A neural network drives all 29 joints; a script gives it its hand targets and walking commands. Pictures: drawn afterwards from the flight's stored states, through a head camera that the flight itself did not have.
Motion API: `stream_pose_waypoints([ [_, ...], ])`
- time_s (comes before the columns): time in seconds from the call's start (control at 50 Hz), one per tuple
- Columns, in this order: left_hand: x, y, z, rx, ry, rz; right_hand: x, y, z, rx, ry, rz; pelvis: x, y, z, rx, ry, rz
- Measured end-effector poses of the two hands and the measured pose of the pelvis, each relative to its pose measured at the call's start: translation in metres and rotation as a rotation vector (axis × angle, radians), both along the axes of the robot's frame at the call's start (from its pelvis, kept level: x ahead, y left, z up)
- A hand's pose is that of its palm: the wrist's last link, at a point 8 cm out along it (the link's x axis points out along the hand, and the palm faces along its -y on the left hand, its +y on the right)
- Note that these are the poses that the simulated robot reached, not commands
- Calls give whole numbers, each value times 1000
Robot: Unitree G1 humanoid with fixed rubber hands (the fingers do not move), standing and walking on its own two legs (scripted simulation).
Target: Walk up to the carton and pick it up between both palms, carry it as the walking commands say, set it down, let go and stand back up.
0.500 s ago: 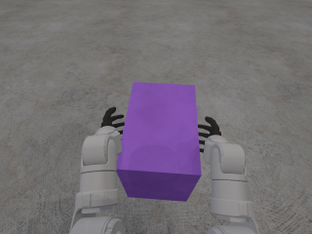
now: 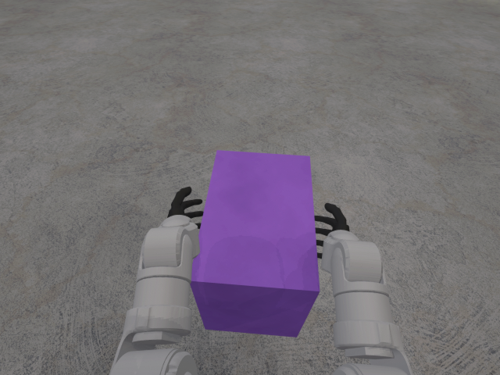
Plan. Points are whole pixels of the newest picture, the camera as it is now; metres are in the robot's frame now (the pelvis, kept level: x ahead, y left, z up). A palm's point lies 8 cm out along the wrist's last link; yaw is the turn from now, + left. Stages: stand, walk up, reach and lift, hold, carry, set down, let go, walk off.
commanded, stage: carry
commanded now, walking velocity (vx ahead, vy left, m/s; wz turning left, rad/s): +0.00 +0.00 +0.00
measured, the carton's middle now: (256, 243) +0.36 -0.01 -0.01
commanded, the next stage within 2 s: hold in 0.30 s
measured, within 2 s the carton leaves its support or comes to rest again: neither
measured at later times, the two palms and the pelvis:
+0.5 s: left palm (175, 238) +0.31 +0.13 +0.07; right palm (337, 257) +0.29 -0.14 +0.06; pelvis +0.01 +0.01 +0.01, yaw -2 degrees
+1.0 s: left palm (162, 234) +0.31 +0.14 +0.08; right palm (327, 253) +0.29 -0.12 +0.06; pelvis -0.01 +0.02 +0.00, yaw -1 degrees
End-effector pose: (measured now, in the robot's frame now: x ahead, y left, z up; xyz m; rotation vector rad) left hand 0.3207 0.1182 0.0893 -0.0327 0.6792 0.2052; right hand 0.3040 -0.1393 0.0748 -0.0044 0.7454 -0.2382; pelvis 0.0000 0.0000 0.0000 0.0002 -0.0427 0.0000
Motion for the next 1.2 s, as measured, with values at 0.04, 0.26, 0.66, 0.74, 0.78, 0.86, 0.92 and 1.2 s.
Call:
stream_pose_waypoints([
  [0.04, 1, 1, -5, 0, 7, -2, 1, 1, -5, -4, 8, 3, 0, 0, 0, 0, 3, 0],
  [0.26, 12, 3, -9, 13, -38, -12, 12, 3, -12, -5, -32, 12, 6, 2, 2, -4, 10, -1],
  [0.66, -20, 7, -13, -22, -110, -154, -28, -2, -3, -34, -95, 31, -1, 9, 8, -27, -117, -42],
  [0.74, -26, 10, -24, -34, -61, -166, -34, 0, -11, -19, -50, 16, -6, 14, 10, -28, -123, -39],
  [0.78, -27, 13, -26, -37, -50, -161, -35, 3, -14, -17, -40, 19, -8, 16, 10, -28, -116, -38],
  [0.86, -25, 19, -22, -18, -79, -151, -31, 10, -14, -9, -70, 28, -10, 20, 6, -25, -119, -33],
  [0.92, -19, 23, -14, -4, -59, -137, -24, 14, -11, 9, -54, 35, -9, 22, 9, -25, -132, -31],
  [1.2, 15, 21, -35, -35, -26, -127, 12, 10, -28, -7, -23, 41, 8, 20, 3, -2, -93, -21],
])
